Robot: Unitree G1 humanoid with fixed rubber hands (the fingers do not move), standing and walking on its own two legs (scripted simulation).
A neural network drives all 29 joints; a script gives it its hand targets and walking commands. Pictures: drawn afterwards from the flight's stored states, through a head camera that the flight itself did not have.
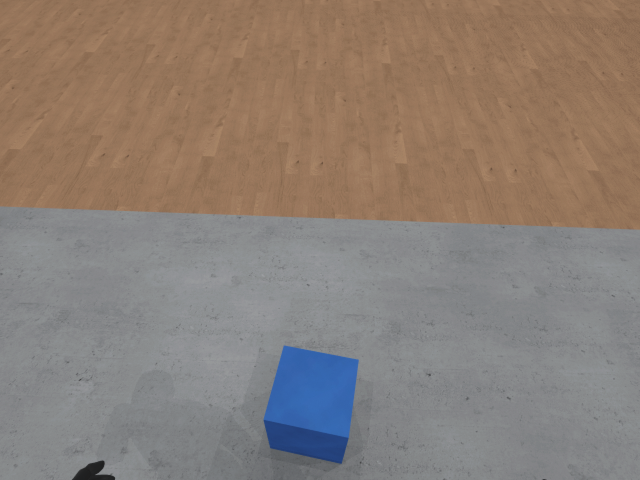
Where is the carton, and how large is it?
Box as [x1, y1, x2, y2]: [264, 346, 358, 463]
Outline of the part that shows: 284,346 264,416 264,423 270,447 341,463 348,438 358,360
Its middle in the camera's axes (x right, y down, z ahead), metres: -0.02 +0.47 +1.10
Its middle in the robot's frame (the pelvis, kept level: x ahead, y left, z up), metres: +0.44 +0.02 -0.66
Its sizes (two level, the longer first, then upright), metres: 0.210 0.200 0.250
